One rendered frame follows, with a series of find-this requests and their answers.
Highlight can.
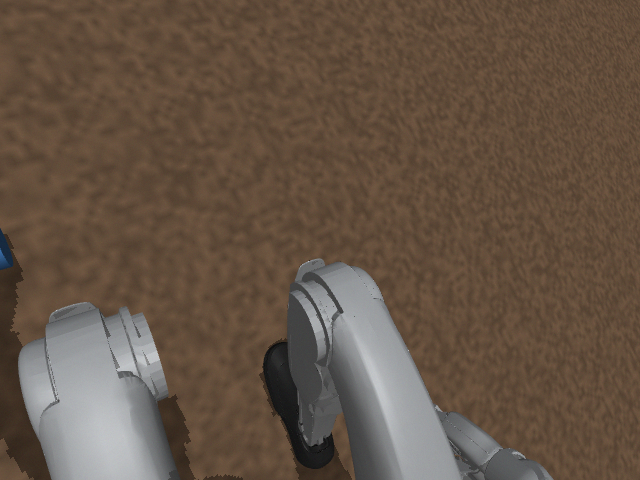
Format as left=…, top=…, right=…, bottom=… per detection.
left=0, top=229, right=13, bottom=270

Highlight right robot hand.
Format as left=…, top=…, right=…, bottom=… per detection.
left=433, top=403, right=504, bottom=480

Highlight right robot foot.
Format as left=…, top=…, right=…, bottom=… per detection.
left=263, top=342, right=334, bottom=469

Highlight right robot arm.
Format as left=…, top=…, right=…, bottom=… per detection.
left=484, top=448, right=554, bottom=480

